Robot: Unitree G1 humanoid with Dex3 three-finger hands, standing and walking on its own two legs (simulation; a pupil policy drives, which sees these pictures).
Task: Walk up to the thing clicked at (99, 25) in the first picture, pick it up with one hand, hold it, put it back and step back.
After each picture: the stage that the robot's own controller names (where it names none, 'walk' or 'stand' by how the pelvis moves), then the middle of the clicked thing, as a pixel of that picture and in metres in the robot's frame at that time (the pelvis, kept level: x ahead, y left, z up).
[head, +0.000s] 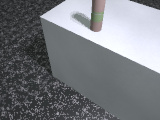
stand; (97, 10) +0.81 -0.07 +0.03
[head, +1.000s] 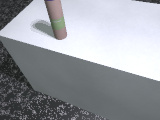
walk; (56, 16) +0.68 +0.16 +0.05
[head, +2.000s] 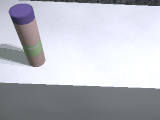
stand; (30, 39) +0.48 +0.20 +0.07
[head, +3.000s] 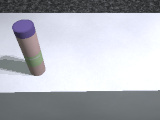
stand; (31, 51) +0.47 +0.21 +0.03
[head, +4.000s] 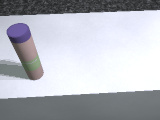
stand; (28, 55) +0.45 +0.22 +0.03
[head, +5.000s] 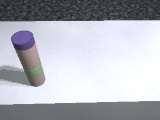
stand; (31, 62) +0.43 +0.21 +0.03
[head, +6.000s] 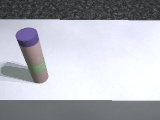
stand; (34, 59) +0.45 +0.20 +0.03
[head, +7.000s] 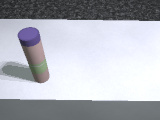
stand; (36, 58) +0.45 +0.20 +0.03
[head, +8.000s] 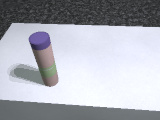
rise first; (46, 62) +0.44 +0.18 +0.03
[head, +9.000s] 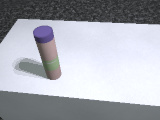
go down; (49, 55) +0.47 +0.18 +0.03
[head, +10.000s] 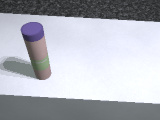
go down; (38, 54) +0.46 +0.17 +0.04
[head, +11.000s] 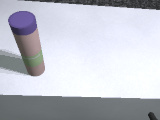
go down; (30, 49) +0.44 +0.17 +0.06
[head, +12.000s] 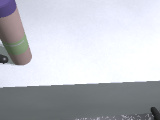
close in; (12, 34) +0.46 +0.18 +0.09
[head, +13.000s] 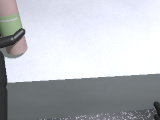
close; (6, 14) +0.53 +0.19 +0.11
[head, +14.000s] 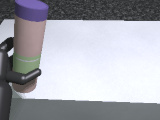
lift; (27, 51) +0.34 +0.16 +0.21
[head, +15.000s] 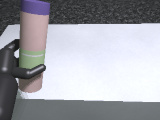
hold; (32, 48) +0.35 +0.15 +0.21
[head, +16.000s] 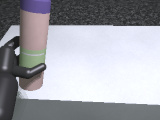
hold; (33, 46) +0.34 +0.15 +0.22
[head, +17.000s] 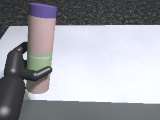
crouch; (40, 50) +0.35 +0.13 +0.19
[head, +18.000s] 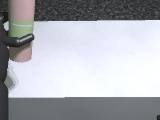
crouch; (21, 19) +0.45 +0.18 +0.23
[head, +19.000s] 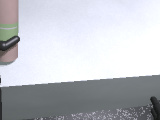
lower; (5, 21) +0.51 +0.18 +0.09
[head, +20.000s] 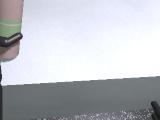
lower; (9, 17) +0.51 +0.18 +0.11
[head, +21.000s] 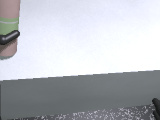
lower; (6, 15) +0.52 +0.18 +0.11
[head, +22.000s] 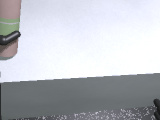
lower; (7, 15) +0.52 +0.18 +0.11
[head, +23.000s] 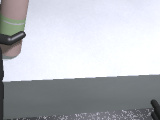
loosen; (13, 16) +0.51 +0.17 +0.11
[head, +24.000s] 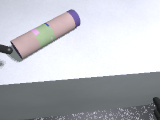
withdraw; (48, 32) +0.52 +0.06 +0.01
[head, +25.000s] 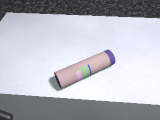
sink last; (85, 68) +0.45 +0.02 -0.02
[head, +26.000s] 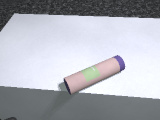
stand; (94, 73) +0.42 -0.01 -0.02
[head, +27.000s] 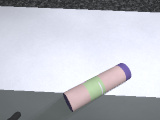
stand; (98, 85) +0.35 -0.04 +0.00
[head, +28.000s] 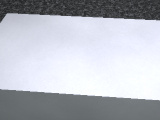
stand; out of the picture +0.25 -0.06 -0.57
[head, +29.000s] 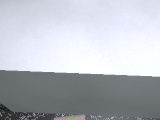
walk; out of the picture +0.35 +0.10 -0.72
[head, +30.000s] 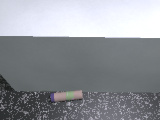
walk; (66, 96) +0.54 +0.14 -0.72
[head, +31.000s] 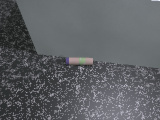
walk; (79, 61) +0.90 +0.05 -0.71
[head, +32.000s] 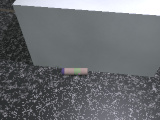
stand; (74, 71) +0.93 +0.08 -0.73
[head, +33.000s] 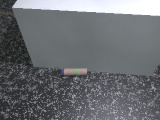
stand; (74, 72) +0.95 +0.08 -0.75
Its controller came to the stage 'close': yes
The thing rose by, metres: 0.21
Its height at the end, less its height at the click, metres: -0.77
